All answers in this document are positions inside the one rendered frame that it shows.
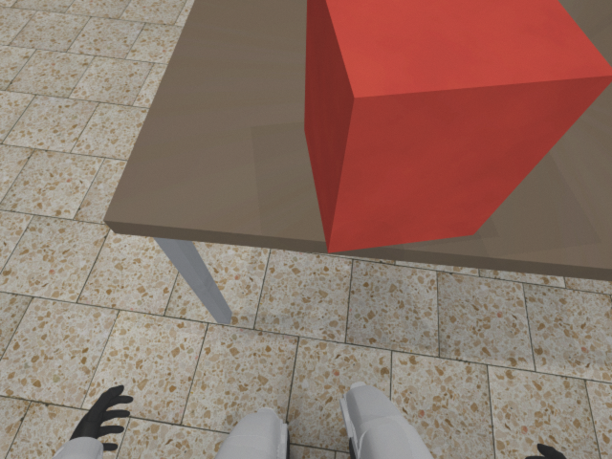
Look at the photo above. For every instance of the robot left forearm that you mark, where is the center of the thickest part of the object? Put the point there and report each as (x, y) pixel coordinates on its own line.
(80, 448)

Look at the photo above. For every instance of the table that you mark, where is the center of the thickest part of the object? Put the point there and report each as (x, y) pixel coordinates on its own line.
(222, 158)

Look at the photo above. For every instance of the robot thigh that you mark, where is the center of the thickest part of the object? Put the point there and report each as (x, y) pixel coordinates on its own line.
(258, 435)
(380, 428)

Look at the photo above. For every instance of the left robot thigh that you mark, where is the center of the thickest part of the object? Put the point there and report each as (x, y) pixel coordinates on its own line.
(258, 435)

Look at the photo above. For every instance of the right robot thigh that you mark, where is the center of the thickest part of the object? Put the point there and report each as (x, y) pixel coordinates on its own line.
(380, 428)

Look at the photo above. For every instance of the carton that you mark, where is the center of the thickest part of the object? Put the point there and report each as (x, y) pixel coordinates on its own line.
(423, 116)

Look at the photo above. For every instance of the robot left hand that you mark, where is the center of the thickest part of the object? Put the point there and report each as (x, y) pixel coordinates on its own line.
(90, 424)

